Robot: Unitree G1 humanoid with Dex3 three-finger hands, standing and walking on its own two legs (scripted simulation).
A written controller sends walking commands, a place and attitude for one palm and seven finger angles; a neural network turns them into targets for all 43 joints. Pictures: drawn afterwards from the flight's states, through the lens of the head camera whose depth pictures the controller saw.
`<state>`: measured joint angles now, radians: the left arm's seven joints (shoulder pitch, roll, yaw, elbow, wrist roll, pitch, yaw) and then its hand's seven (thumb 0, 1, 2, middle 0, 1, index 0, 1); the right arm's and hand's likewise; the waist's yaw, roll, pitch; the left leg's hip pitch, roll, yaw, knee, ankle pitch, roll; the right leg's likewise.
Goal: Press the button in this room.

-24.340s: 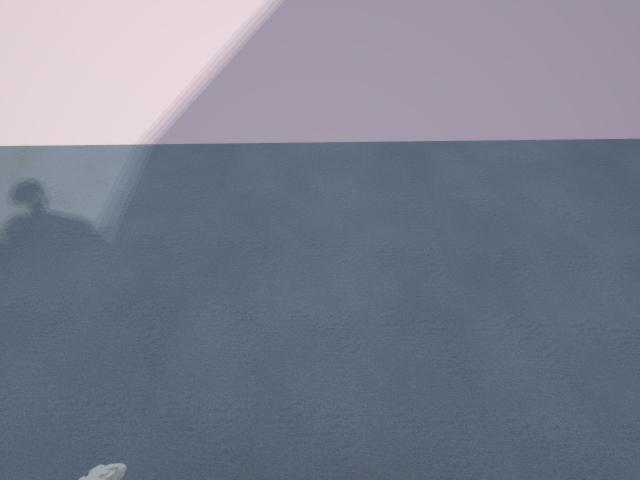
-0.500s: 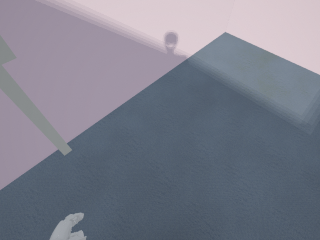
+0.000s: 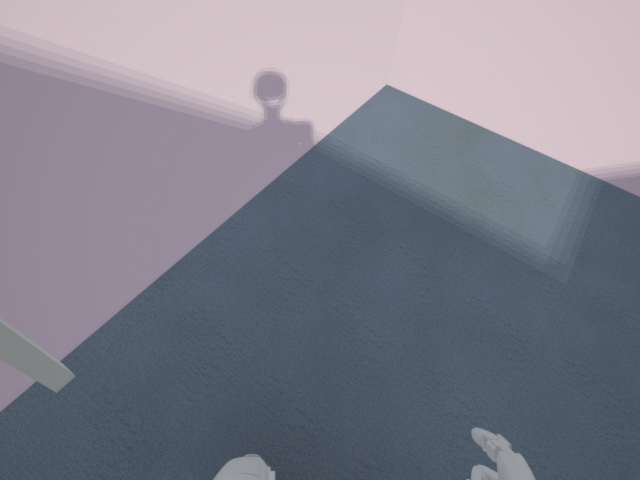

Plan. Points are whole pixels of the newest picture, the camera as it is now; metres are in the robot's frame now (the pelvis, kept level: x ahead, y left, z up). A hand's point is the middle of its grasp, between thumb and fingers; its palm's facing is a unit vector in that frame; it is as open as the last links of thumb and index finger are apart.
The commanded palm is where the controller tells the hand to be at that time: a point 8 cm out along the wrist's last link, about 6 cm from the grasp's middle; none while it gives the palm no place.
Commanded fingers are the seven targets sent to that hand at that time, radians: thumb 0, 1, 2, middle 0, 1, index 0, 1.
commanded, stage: walk to a spot facing it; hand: left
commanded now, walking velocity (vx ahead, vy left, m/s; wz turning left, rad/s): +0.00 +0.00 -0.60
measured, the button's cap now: out of the picture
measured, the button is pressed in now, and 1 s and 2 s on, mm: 0 0 0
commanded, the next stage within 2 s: turn to face it in 0.32 s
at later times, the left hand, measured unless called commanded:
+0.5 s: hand (276, 323) +0.36 +0.11 -0.15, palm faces -0.32 -0.91 -0.25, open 7.3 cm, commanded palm none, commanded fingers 0.00 0.90 0.90 -0.20 -0.30 -0.20 -0.30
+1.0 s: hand (204, 370) +0.27 +0.21 -0.17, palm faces +0.00 -0.97 -0.22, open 7.4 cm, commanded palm none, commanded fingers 0.00 0.90 0.90 -0.20 -0.30 -0.20 -0.30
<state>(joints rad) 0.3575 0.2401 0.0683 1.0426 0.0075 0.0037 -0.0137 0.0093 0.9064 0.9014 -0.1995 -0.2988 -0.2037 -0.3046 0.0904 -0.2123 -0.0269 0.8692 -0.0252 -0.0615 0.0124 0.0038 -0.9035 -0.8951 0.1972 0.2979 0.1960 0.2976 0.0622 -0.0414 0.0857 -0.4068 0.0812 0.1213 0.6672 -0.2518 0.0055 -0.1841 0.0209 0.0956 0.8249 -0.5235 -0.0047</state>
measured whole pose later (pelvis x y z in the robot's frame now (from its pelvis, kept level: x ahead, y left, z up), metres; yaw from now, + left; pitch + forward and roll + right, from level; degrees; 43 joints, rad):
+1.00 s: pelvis +0.20 +0.00 +0.01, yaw -3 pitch +1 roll -2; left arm 0.18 0.25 0.08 0.99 0.01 0.06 0.02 0.01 0.91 0.90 -0.20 -0.30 -0.20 -0.30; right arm 0.23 -0.18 -0.05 0.96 -0.02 0.01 -0.01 0.00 -0.91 -0.89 0.20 0.30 0.20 0.30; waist -0.01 -0.04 0.07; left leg -0.30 0.02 0.08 0.57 -0.28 0.06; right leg -0.48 -0.08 -0.06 1.12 -0.43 0.07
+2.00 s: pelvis +0.15 -0.04 +0.02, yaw +34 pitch +0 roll -1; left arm 0.20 0.30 0.08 0.95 0.01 0.07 0.01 0.01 0.91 0.90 -0.20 -0.30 -0.20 -0.30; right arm 0.12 -0.22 -0.05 0.91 -0.01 0.02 0.01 0.00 -0.90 -0.89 0.20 0.30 0.20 0.30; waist 0.03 -0.04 0.10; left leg -0.24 0.00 0.02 0.53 -0.30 0.03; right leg -0.47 -0.11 -0.06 1.10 -0.45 0.10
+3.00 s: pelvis +0.14 -0.06 +0.02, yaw +60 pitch -1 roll -1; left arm 0.24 0.24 0.05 1.03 0.02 0.05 0.00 0.01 0.91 0.90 -0.19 -0.30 -0.20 -0.30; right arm 0.20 -0.16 -0.04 0.99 -0.01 -0.02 -0.01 0.00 -0.91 -0.89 0.20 0.30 0.20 0.30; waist 0.02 -0.02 0.03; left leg -0.16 -0.02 0.03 0.41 -0.24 0.04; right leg -0.40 -0.08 -0.05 0.96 -0.42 0.07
